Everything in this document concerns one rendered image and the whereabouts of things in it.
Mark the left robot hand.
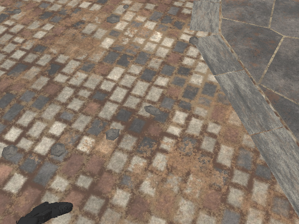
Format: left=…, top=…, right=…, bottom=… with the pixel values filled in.
left=16, top=202, right=73, bottom=224

